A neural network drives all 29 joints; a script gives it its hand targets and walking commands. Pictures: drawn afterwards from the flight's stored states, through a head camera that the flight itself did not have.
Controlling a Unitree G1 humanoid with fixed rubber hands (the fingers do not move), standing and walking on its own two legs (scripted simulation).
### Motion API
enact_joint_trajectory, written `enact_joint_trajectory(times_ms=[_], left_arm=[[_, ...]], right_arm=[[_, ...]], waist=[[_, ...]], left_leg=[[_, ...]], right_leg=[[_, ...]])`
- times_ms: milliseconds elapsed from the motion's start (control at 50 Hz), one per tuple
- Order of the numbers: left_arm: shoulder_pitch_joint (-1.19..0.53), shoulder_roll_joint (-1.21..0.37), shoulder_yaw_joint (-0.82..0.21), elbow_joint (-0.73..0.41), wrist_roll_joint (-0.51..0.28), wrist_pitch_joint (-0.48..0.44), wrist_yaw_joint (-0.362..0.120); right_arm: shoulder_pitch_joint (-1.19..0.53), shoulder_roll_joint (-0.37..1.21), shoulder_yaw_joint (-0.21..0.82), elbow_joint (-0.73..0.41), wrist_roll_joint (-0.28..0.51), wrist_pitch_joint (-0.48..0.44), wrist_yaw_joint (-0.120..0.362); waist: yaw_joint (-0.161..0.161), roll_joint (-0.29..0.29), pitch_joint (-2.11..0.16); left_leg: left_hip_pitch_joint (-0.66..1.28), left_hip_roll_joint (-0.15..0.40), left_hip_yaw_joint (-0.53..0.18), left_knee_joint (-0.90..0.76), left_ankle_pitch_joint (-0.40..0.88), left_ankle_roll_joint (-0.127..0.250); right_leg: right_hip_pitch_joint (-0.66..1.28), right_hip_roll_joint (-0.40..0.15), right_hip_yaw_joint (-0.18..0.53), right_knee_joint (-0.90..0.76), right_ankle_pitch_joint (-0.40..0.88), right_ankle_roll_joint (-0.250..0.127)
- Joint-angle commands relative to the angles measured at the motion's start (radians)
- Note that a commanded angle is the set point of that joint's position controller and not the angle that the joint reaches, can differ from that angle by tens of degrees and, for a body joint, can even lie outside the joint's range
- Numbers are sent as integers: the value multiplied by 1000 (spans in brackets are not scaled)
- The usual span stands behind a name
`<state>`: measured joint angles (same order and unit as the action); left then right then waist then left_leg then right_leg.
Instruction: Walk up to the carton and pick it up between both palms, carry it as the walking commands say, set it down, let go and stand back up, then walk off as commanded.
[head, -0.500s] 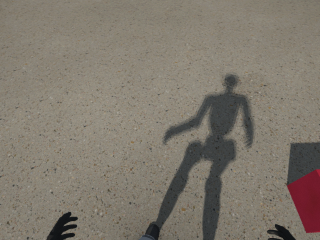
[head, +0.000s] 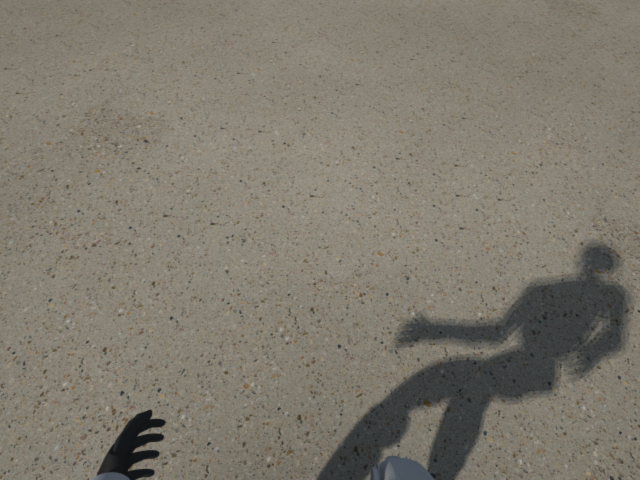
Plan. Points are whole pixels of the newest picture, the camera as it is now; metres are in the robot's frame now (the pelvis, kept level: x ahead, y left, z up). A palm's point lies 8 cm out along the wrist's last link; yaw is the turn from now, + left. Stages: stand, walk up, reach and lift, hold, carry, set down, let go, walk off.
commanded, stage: walk off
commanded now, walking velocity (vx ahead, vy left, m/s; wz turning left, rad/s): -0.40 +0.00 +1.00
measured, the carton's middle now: out of the picture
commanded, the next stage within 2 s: stand in 1.32 s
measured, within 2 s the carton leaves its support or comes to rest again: neither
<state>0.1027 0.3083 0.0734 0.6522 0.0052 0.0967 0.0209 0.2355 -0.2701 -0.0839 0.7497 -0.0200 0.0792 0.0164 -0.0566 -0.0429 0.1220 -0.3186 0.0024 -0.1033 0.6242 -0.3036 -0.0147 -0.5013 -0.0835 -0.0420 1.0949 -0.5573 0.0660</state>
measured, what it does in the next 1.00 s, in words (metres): walks backwards, turning left: right foot, then left foot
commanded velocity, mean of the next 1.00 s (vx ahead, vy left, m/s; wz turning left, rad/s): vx -0.40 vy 0.00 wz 1.00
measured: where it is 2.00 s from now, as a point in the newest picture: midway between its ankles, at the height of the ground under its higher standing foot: outside the picture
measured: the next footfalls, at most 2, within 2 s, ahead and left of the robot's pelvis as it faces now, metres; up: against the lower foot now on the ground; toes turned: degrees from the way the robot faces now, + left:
right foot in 0.32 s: -0.08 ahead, -0.15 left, +0.00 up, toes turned +21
left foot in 0.62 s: -0.31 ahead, +0.07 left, +0.00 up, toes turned +38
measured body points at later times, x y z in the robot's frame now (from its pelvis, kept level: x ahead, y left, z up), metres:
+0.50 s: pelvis -0.18 -0.04 +0.01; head -0.13 -0.03 +0.45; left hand -0.20 +0.28 -0.09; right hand +0.06 -0.25 -0.11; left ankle -0.27 +0.06 -0.61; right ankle -0.12 -0.16 -0.73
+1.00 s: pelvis -0.33 -0.14 +0.00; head -0.31 -0.08 +0.45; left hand -0.51 +0.14 -0.10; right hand -0.02 -0.18 -0.11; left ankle -0.34 +0.05 -0.73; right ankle -0.23 -0.25 -0.69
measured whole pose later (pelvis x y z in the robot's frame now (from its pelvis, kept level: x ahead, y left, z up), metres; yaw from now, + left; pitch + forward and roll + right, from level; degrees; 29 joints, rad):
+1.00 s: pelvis -0.33 -0.14 +0.00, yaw +59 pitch +2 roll -4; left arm 0.14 0.30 0.10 0.67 -0.01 0.11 0.04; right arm 0.15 -0.33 -0.10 0.74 -0.01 0.09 0.03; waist -0.01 0.07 0.11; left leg -0.44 -0.10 -0.37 0.38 0.04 -0.06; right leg -0.33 0.06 0.04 0.78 -0.48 0.03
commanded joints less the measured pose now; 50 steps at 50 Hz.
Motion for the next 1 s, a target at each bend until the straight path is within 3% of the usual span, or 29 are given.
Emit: enact_joint_trajectory(times_ms=[0, 40, 120, 200, 240, 260, 280, 300, 320, 340, 360, 400, 440, 480, 540, 560, 580, 600, 620, 640, 660, 680, 700, 720, 780, 840, 920, 960, 980], left_arm=[[4, 62, 31, -69, 12, -5, 3], [-7, 32, 27, -80, 8, -6, 1], [3, 33, 30, -84, -6, -2, 8], [126, 50, 39, -36, -21, 3, 27], [208, 65, 49, -14, -16, -4, 36], [276, 91, 60, 2, -9, -9, 46], [304, 191, 77, -13, 10, -13, 52], [97, 228, 68, -88, 24, -16, 49], [-46, 188, 39, -136, 39, -17, 46], [-91, 197, 46, -138, 42, -17, 36], [-158, 149, 29, -132, 38, -29, 36], [-279, 80, 13, -146, 25, -32, 41], [-90, 56, 15, -122, 26, -32, 45], [74, 113, 36, -65, 22, -37, 39], [114, 160, 55, -35, -2, -51, 13], [132, 179, 59, -24, -8, -51, 9], [188, 174, 55, -13, -4, -50, 4], [206, 145, 54, -32, 11, -47, -3], [99, 96, 40, -91, 10, -29, -3], [-29, 79, 19, -149, 3, -20, 16], [-69, 81, 18, -130, 6, -14, 13], [-43, 71, 26, -102, 3, -11, 2], [12, 66, 30, -75, -1, -11, -3], [29, 70, 34, -61, 6, -6, 1], [2, 30, 29, -61, 10, -9, -1], [2, 25, 27, -75, -3, -9, 2], [104, 53, 41, -36, -17, 3, 24], [183, 49, 44, -7, -25, 0, 33], [253, 71, 53, 11, -17, -5, 38]], right_arm=[[-49, -197, -59, -84, -1, -3, -26], [-31, -196, -56, -80, -1, -1, -17], [9, -228, -60, -67, -2, 3, -2], [-44, -232, -63, -73, 3, 2, 16], [-92, -210, -61, -88, 14, -4, 16], [-116, -186, -53, -103, 23, -14, 16], [-112, -130, -44, -121, 35, -23, 16], [-42, -138, -68, -90, 3, -23, 2], [-17, -168, -79, -58, -8, -12, 0], [-21, -187, -76, -71, -9, 1, 4], [-38, -226, -80, -100, -7, 13, 7], [88, -230, -77, -37, 13, 27, 26], [-3, -179, -57, -47, 24, 22, 30], [-109, -104, -29, -76, 29, 16, 39], [-95, -79, -21, -62, 25, 9, 20], [-60, -93, -24, -42, 13, 2, 11], [-43, -135, -31, -26, 8, -7, 4], [6, -256, -55, -18, 5, -15, -2], [108, -348, -74, -11, 0, -13, 8], [131, -387, -85, -25, -9, -21, 1], [83, -314, -82, -24, -2, -17, -6], [-30, -268, -73, -42, -4, -10, -17], [-101, -252, -67, -61, -9, -2, -24], [-116, -239, -65, -74, -6, -4, -26], [-50, -195, -51, -63, 2, 3, -12], [-13, -213, -56, -50, 0, 4, -4], [-41, -229, -59, -58, 5, 4, 14], [-100, -219, -66, -77, 9, 0, 17], [-120, -211, -65, -90, 15, -6, 14]], waist=[[35, 211, -220], [29, 186, -222], [8, 241, -215], [52, 256, -230], [95, 270, -240], [134, 248, -227], [146, -24, -230], [55, -187, -123], [17, -19, -102], [2, -61, -171], [-36, -196, -96], [-122, -127, -154], [9, -109, -142], [94, -132, -150], [101, -205, -209], [82, -170, -192], [76, -10, -175], [61, 244, -121], [10, 374, -103], [-53, 444, -157], [-48, 313, -153], [3, 245, -146], [52, 247, -169], [55, 264, -207], [25, 180, -207], [7, 231, -202], [39, 255, -223], [79, 290, -222], [111, 301, -232]], left_leg=[[85, 180, -244, -154, 709, 112], [77, 155, -269, -175, 591, 95], [122, 162, -456, -273, 388, 93], [36, 136, -524, -379, 190, 62], [-73, 81, -499, -431, 16, 0], [-171, -7, -421, -436, -113, -87], [-258, -156, -239, -104, -213, -142], [-319, -200, -38, 334, -276, -145], [-307, -162, -4, 621, -226, -141], [-188, -127, -14, 796, -216, -120], [-87, -68, -25, 919, -215, -110], [-109, -79, 20, 961, -72, -100], [-216, -52, 69, 690, -80, -89], [-275, -11, 93, 400, -117, -89], [-60, 1, 150, -8, -154, -75], [52, -3, 174, -179, 32, -79], [153, 11, 94, -273, 247, -80], [289, 181, -176, -257, 710, -23], [244, 361, -361, -158, 1206, 70], [129, 422, -465, -222, 1179, 206], [90, 336, -379, -221, 983, 181], [94, 251, -269, -194, 753, 139], [80, 214, -231, -171, 683, 119], [75, 193, -232, -170, 624, 107], [61, 148, -297, -209, 484, 85], [105, 152, -423, -265, 368, 92], [76, 148, -535, -384, 179, 66], [-36, 100, -510, -461, 16, 18], [-111, 45, -468, -490, -73, -45]], right_leg=[[-21, 24, 73, 147, 151, -13], [7, 50, 64, 51, 163, -15], [48, 108, 87, -164, 85, -17], [229, 151, 92, -357, 80, -32], [377, 168, 67, -553, 102, -48], [492, 132, 71, -733, 127, -68], [483, -174, 363, -877, -33, -152], [283, -385, 493, -879, 233, -241], [162, -388, 333, -899, 402, -275], [-12, -359, 252, -924, 371, -285], [-169, -297, 194, -920, 463, -262], [38, -141, -48, -729, 644, -193], [284, -142, -37, -649, 746, -197], [541, -190, -28, -566, 909, -204], [552, -252, -72, -469, 995, -195], [471, -249, -122, -421, 985, -156], [339, -197, -142, -333, 750, -102], [20, -111, -149, -195, 146, -32], [-124, -15, -39, -44, -138, -1], [-103, -5, 79, 48, -199, 4], [-76, -30, 127, 104, -118, 0], [-87, -32, 120, 110, 9, -7], [-70, -7, 83, 127, 108, -11], [-24, 0, 69, 123, 160, -15], [11, 50, 70, 52, 167, -20], [27, 93, 88, -118, 101, -20], [166, 141, 94, -293, 60, -30], [310, 170, 61, -451, 70, -40], [419, 180, 40, -584, 92, -50]])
